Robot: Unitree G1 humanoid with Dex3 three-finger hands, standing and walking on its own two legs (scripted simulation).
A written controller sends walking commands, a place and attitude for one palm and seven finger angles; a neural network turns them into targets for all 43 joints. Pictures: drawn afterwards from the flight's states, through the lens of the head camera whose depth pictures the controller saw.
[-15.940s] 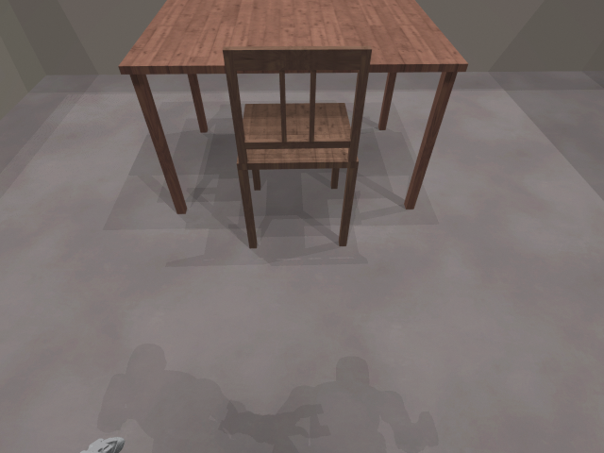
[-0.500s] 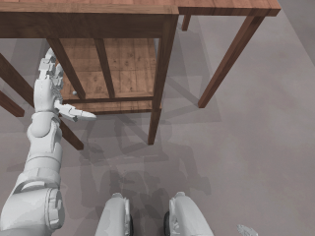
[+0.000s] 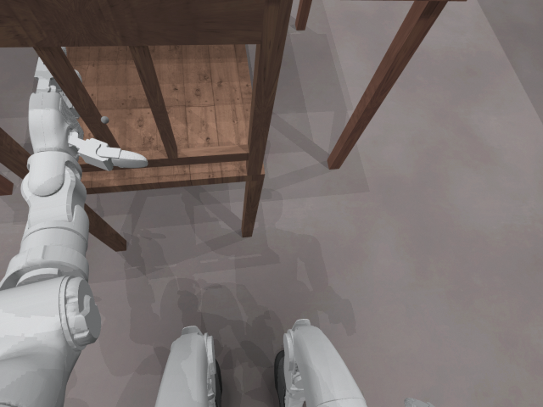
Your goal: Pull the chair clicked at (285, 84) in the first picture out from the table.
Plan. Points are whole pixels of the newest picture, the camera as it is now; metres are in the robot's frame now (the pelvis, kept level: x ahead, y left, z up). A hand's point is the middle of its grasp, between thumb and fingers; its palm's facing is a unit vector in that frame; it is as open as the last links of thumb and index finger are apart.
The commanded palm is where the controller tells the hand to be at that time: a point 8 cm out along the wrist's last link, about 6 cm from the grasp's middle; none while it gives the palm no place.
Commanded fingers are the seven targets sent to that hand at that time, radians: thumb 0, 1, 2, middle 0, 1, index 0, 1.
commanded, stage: push the fingers through the gap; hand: left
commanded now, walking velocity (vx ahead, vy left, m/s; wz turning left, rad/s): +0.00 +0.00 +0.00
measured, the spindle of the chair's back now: (89, 112) +0.52 +0.22 +0.03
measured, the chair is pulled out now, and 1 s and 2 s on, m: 0.00 0.00 0.03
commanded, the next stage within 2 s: hook a spindle and tug to test in 0.36 s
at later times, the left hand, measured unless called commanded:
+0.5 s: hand (103, 122) +0.50 +0.19 +0.04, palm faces +0.07 -1.00 -0.04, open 16.9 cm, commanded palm +0.48 +0.23 +0.04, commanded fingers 0.00 -0.50 0.30 -0.11 -0.24 -0.11 -0.24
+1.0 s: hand (103, 119) +0.51 +0.19 +0.04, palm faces +0.07 -1.00 -0.02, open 12.3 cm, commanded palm +0.48 +0.23 +0.04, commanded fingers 0.00 0.23 0.61 -0.50 -1.45 -0.50 -1.45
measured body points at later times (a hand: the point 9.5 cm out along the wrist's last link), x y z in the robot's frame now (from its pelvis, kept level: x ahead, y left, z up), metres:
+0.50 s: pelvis +0.00 +0.00 +0.00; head +0.16 +0.03 +0.42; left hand +0.49 +0.25 +0.04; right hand +0.04 -0.26 -0.11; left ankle +0.03 +0.10 -0.61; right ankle +0.03 -0.12 -0.61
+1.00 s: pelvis +0.00 +0.00 +0.00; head +0.17 +0.03 +0.42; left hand +0.50 +0.25 +0.04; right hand +0.03 -0.26 -0.11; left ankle +0.03 +0.10 -0.61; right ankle +0.03 -0.12 -0.61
